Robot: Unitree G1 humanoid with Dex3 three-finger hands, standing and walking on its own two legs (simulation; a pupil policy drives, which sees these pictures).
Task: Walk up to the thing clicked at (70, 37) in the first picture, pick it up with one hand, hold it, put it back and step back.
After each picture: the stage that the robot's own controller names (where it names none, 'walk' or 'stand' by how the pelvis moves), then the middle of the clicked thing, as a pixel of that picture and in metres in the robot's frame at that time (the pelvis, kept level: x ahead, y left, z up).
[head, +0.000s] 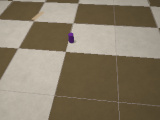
stand; (71, 38) +1.52 +0.16 -0.72
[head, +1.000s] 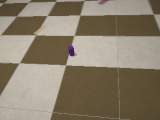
walk; (71, 51) +1.42 +0.31 -0.72
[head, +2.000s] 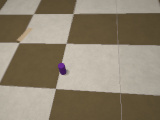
walk; (62, 69) +0.93 +0.32 -0.72
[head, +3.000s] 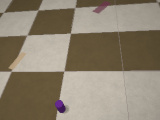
walk; (60, 106) +0.58 +0.31 -0.72
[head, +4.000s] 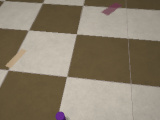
stand; (61, 118) +0.43 +0.22 -0.70
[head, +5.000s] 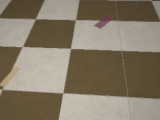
stand; out of the picture +0.36 +0.22 -0.72
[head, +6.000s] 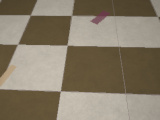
stand; out of the picture +0.34 +0.22 -0.72
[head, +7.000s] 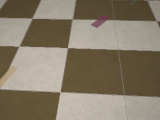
stand; out of the picture +0.37 +0.23 -0.73
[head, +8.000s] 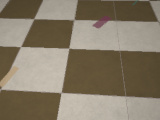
stand; out of the picture +0.36 +0.23 -0.73
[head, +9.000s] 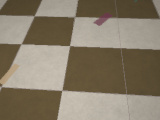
go down; out of the picture +0.36 +0.22 -0.72
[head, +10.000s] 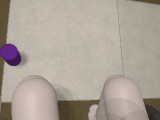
go down; (11, 55) +0.43 +0.28 -0.29
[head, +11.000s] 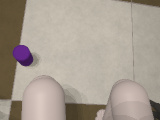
close in; (23, 56) +0.43 +0.27 -0.30
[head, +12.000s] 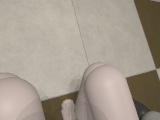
close in; out of the picture +0.40 +0.32 -0.22
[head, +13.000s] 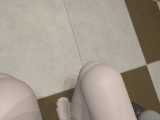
close; out of the picture +0.40 +0.32 -0.22
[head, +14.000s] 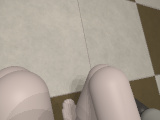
lift; out of the picture +0.34 +0.29 -0.22
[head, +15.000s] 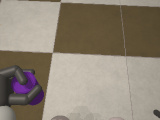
lift; (29, 89) +0.32 +0.20 -0.01
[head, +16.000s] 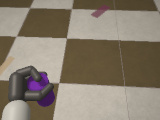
hold; (42, 90) +0.33 +0.16 +0.00
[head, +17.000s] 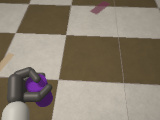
hold; (40, 91) +0.33 +0.17 -0.01
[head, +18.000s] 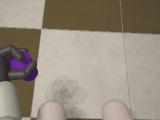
crouch; (24, 67) +0.40 +0.22 -0.09
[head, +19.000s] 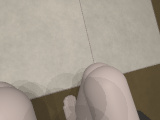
lower; out of the picture +0.40 +0.31 -0.23
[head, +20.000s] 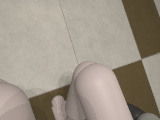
lower; out of the picture +0.40 +0.33 -0.23
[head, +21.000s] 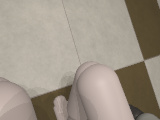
lower; out of the picture +0.39 +0.33 -0.23
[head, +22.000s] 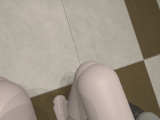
lower; out of the picture +0.39 +0.33 -0.23
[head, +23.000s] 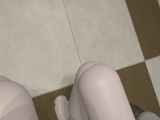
loosen; out of the picture +0.39 +0.33 -0.22
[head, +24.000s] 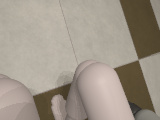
withdraw; out of the picture +0.38 +0.32 -0.22
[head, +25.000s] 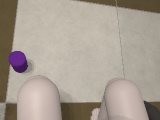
walk; (18, 62) +0.42 +0.28 -0.29
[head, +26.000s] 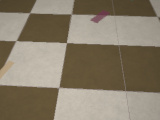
stand; out of the picture +0.36 +0.20 -0.65
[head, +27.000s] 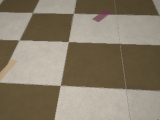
stand; out of the picture +0.38 +0.22 -0.66
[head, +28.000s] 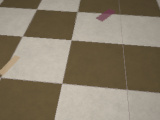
stand; out of the picture +0.38 +0.21 -0.68
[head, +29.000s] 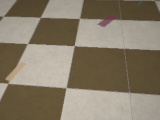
walk; out of the picture +0.40 +0.21 -0.72
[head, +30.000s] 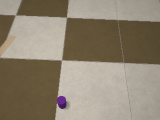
walk; (61, 102) +0.48 +0.16 -0.70
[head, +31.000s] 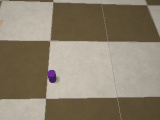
walk; (52, 76) +0.68 +0.22 -0.71
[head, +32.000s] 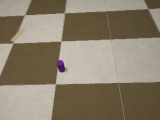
stand; (61, 66) +0.97 +0.32 -0.70
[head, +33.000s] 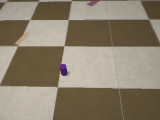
stand; (63, 70) +1.02 +0.25 -0.72
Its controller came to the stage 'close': yes
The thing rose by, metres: 0.70
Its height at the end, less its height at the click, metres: +0.00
